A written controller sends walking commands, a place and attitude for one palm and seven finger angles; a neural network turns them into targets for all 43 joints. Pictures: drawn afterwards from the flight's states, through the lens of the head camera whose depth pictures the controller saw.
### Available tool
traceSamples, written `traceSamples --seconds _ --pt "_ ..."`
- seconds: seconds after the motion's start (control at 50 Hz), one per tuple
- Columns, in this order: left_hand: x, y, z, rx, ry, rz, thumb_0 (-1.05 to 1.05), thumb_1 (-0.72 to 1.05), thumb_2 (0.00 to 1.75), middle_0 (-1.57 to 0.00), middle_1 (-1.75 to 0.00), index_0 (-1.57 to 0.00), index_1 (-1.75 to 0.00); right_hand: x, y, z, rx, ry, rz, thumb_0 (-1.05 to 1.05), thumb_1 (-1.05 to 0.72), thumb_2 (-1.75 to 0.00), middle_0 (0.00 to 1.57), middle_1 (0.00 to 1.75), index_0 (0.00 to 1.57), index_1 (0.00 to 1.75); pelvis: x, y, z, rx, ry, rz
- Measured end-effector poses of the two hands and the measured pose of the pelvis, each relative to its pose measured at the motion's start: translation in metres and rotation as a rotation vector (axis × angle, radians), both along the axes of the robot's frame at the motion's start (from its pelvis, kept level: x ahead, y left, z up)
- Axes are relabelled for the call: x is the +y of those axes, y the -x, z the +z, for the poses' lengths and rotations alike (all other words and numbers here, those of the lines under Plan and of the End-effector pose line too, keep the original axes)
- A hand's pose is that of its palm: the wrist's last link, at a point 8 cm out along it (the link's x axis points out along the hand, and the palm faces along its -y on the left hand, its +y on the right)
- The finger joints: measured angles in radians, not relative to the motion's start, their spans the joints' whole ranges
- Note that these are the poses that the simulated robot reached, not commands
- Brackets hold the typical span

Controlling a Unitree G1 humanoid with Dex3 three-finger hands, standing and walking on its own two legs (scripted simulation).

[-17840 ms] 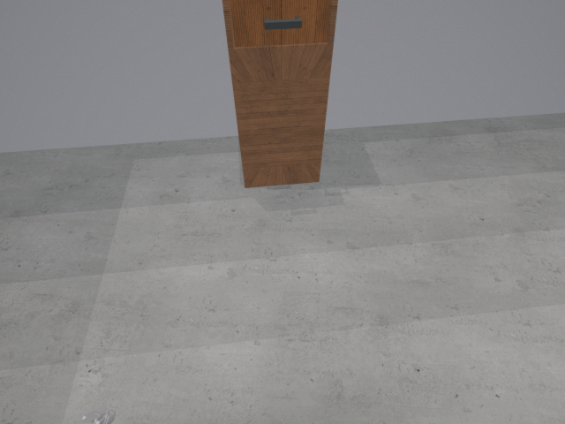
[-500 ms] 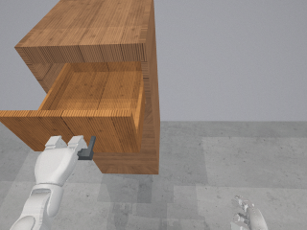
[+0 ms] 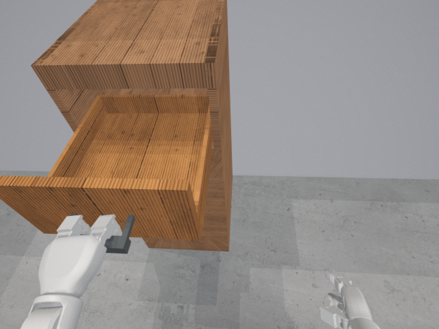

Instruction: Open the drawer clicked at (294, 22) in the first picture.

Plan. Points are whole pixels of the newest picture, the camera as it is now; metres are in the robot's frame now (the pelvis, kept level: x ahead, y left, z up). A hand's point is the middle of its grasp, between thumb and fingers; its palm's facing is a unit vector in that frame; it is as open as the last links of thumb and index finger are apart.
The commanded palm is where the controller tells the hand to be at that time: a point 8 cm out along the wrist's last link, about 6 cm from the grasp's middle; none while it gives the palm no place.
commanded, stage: pull the drawer open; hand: left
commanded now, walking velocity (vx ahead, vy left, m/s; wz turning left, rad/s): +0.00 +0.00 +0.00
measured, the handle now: (96, 231) +0.25 +0.26 +0.05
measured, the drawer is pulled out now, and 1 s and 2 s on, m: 0.27 0.30 0.30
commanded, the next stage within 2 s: open the thumb to release the handle in 0.54 s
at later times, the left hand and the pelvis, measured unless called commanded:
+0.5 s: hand (83, 290) +0.16 +0.25 +0.03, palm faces +0.00 -0.09 -1.00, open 5.6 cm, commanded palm +0.11 +0.26 +0.08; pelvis +0.00 +0.00 -0.01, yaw -1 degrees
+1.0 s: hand (83, 285) +0.17 +0.25 +0.03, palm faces +0.02 -0.08 -1.00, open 9.1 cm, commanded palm +0.14 +0.25 +0.08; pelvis +0.00 +0.00 -0.01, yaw +1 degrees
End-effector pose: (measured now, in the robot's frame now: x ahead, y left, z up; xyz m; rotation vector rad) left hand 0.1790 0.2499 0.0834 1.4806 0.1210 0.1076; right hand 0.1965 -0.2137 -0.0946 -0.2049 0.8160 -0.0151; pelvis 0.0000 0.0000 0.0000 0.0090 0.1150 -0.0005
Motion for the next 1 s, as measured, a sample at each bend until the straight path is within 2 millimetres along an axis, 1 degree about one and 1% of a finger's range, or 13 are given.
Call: traceSamples --seconds 0.16,0.32,0.5,0.64,0.76,0.86,0.92,1.0 --pt "-0.001 0.019 0.0 0.001 -0.002 -0.004 0.03 0.7 0.8 -0.3 -1.35 -0.42 -1.35 -0.005 0.002 -0.002 0.013 0.012 -0.007 0.01 -0.9 -0.9 0.2 0.3 0.2 0.3 0.0 0.001 -0.001 0.004 0.0 -0.005" --pt "-0.002 0.035 0.001 0.003 -0.007 -0.005 0.02 0.7 0.8 -0.3 -1.35 -0.42 -1.35 -0.004 0.002 -0.002 0.002 0.005 -0.004 0.01 -0.9 -0.9 0.2 0.3 0.2 0.3 0.0 0.004 -0.003 0.008 0.0 -0.006" --pt "-0.001 0.036 0.001 0.002 -0.002 0.013 0.01 0.71 0.76 -0.3 -1.35 -0.42 -1.35 -0.002 0.003 0.0 -0.017 -0.014 -0.006 0.01 -0.9 -0.9 0.2 0.3 0.2 0.3 0.0 0.003 -0.005 0.01 0.001 -0.017" --pt "-0.001 0.037 0.002 0.021 0.005 0.011 0.01 0.71 0.75 -0.28 -1.33 -0.4 -1.33 -0.007 0.004 0.002 -0.02 -0.015 -0.016 0.01 -0.9 -0.9 0.2 0.3 0.2 0.3 0.002 -0.002 -0.006 0.022 0.004 -0.028" --pt "0.004 0.03 -0.002 -0.031 -0.015 0.028 0.0 0.69 0.78 -0.33 -1.33 -0.4 -1.33 -0.01 0.005 -0.009 0.02 0.027 -0.005 0.01 -0.9 -0.9 0.2 0.3 0.2 0.3 0.004 0.0 -0.009 0.03 0.005 -0.001" --pt "0.003 0.028 -0.001 -0.046 -0.003 0.053 0.0 0.56 0.74 -0.35 -1.32 -0.4 -1.31 -0.003 0.005 -0.013 0.038 0.013 0.002 0.01 -0.9 -0.9 0.2 0.3 0.2 0.3 0.004 0.0 -0.009 0.025 0.005 0.008" --pt "0.002 0.028 0.0 -0.034 -0.006 0.057 0.0 0.42 0.69 -0.35 -1.31 -0.39 -1.3 0.004 0.003 -0.012 0.028 -0.004 0.013 0.01 -0.9 -0.9 0.2 0.3 0.2 0.3 0.003 0.0 -0.008 0.016 0.004 0.009" --pt "0.002 0.029 0.001 -0.013 -0.006 0.055 0.0 0.19 0.6 -0.34 -1.28 -0.37 -1.28 0.011 0.0 -0.009 0.004 -0.023 0.028 0.01 -0.9 -0.9 0.2 0.3 0.2 0.3 0.002 0.002 -0.007 0.006 0.003 0.009"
